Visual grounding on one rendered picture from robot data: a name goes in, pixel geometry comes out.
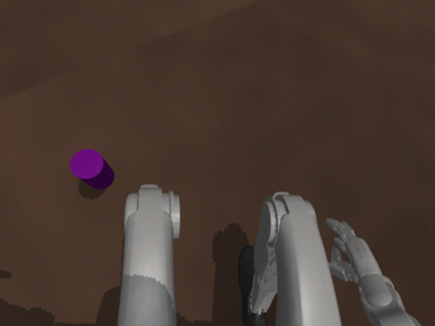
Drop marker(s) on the right robot arm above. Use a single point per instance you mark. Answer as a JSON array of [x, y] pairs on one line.
[[382, 303]]

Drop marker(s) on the can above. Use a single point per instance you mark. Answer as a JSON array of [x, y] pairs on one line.
[[90, 167]]

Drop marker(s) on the right robot foot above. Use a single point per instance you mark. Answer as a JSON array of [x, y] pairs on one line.
[[246, 276]]

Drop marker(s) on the right robot hand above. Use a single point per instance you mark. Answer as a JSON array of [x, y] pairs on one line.
[[357, 251]]

